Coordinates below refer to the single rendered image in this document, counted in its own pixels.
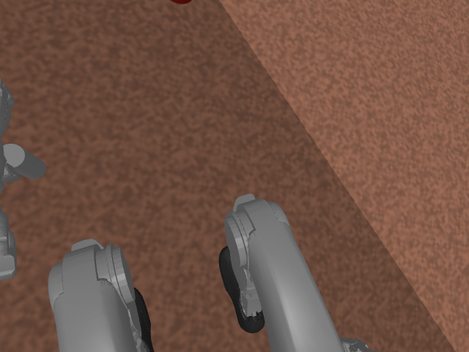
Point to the right robot hand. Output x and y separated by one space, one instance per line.
355 345

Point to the right robot foot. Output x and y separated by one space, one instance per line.
249 324

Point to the left robot hand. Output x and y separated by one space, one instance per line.
6 101

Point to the left robot foot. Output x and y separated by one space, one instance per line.
144 321

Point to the left robot arm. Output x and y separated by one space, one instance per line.
8 256

